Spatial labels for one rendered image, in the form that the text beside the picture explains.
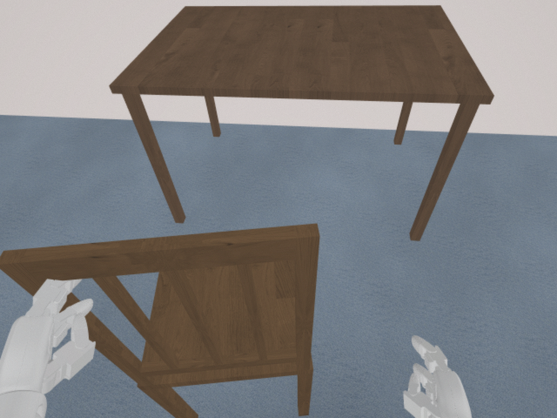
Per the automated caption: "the left robot hand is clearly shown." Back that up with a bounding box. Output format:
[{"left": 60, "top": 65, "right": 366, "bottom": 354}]
[{"left": 0, "top": 279, "right": 96, "bottom": 394}]

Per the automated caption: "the chair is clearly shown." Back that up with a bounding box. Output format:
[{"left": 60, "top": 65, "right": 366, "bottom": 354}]
[{"left": 0, "top": 223, "right": 319, "bottom": 418}]

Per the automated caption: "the left robot forearm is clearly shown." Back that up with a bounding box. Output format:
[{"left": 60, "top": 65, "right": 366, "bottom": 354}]
[{"left": 0, "top": 390, "right": 47, "bottom": 418}]

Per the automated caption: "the right robot hand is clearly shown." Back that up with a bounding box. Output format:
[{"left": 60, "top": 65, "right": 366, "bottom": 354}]
[{"left": 403, "top": 335, "right": 472, "bottom": 418}]

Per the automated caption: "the table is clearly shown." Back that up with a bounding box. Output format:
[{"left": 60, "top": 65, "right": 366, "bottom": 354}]
[{"left": 109, "top": 5, "right": 494, "bottom": 241}]

